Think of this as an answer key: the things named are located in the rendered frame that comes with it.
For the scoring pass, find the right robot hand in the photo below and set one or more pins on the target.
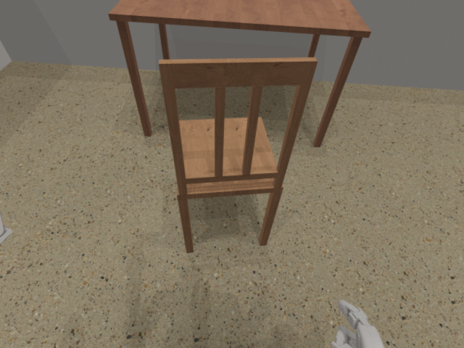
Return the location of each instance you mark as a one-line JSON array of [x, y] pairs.
[[366, 336]]

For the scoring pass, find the table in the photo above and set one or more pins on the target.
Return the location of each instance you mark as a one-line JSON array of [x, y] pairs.
[[317, 17]]

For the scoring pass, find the chair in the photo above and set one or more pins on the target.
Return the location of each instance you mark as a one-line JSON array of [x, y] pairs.
[[231, 156]]

